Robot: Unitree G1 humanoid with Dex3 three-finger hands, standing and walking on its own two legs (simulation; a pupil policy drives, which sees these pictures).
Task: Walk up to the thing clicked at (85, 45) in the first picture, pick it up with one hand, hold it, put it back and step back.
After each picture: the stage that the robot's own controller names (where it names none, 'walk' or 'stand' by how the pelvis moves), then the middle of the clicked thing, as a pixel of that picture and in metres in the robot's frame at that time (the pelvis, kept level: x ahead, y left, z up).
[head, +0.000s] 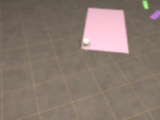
stand; (86, 44) +1.39 -0.06 -0.72
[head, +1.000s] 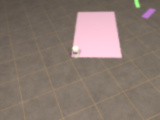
walk; (75, 51) +1.25 +0.15 -0.70
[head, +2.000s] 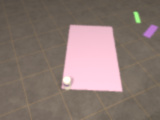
walk; (67, 83) +0.79 +0.17 -0.70
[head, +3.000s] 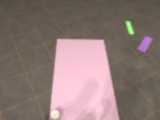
walk; (55, 117) +0.48 +0.18 -0.70
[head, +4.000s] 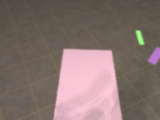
stand; out of the picture +0.38 +0.19 -0.72
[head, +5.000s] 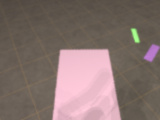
stand; out of the picture +0.38 +0.20 -0.73
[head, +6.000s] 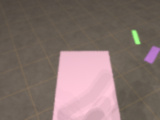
stand; out of the picture +0.37 +0.21 -0.73
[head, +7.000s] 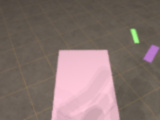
stand; out of the picture +0.36 +0.21 -0.73
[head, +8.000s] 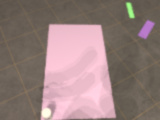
go down; (47, 114) +0.39 +0.21 -0.67
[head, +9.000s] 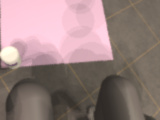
go down; (11, 58) +0.44 +0.26 -0.29
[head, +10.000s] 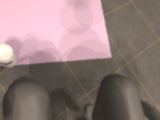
close in; (6, 56) +0.43 +0.27 -0.28
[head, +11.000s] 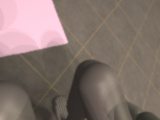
close; out of the picture +0.41 +0.30 -0.22
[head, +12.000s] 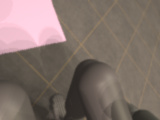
close; out of the picture +0.41 +0.30 -0.22
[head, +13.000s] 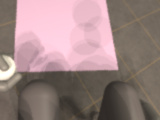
lift; (4, 72) +0.33 +0.27 -0.08
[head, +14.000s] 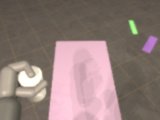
hold; (33, 84) +0.33 +0.17 +0.05
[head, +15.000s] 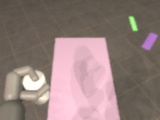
hold; (37, 88) +0.33 +0.17 +0.00
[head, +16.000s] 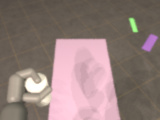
hold; (39, 90) +0.33 +0.16 +0.00
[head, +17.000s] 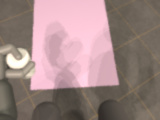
crouch; (22, 64) +0.41 +0.21 -0.08
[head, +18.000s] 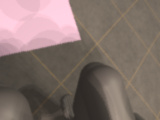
lower; out of the picture +0.42 +0.30 -0.22
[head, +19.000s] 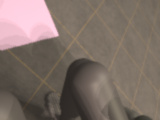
lower; out of the picture +0.43 +0.31 -0.23
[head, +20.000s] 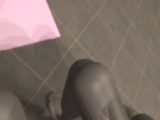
lower; out of the picture +0.43 +0.31 -0.23
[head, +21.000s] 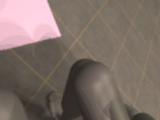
lower; out of the picture +0.43 +0.31 -0.22
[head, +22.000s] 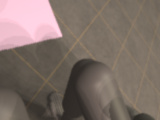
loosen; out of the picture +0.43 +0.31 -0.22
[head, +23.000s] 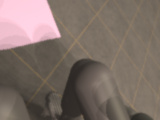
withdraw; out of the picture +0.42 +0.30 -0.23
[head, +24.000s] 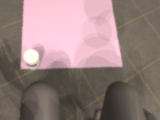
walk; (32, 60) +0.46 +0.24 -0.33
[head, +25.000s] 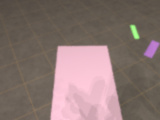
stand; out of the picture +0.39 +0.18 -0.66
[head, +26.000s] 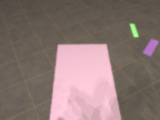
stand; out of the picture +0.41 +0.19 -0.67
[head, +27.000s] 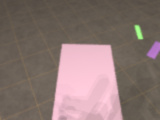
stand; out of the picture +0.41 +0.18 -0.68
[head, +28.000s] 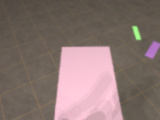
walk; out of the picture +0.42 +0.19 -0.72
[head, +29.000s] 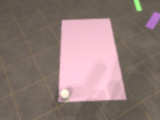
walk; (65, 95) +0.54 +0.17 -0.70
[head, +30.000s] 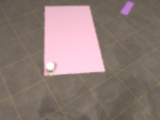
walk; (50, 69) +0.79 +0.22 -0.70
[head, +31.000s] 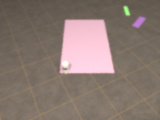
stand; (65, 67) +1.02 +0.20 -0.70
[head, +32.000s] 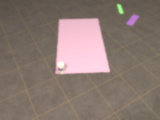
stand; (61, 67) +1.00 +0.22 -0.72
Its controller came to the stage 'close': yes
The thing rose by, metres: 0.71
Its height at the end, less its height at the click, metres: +0.00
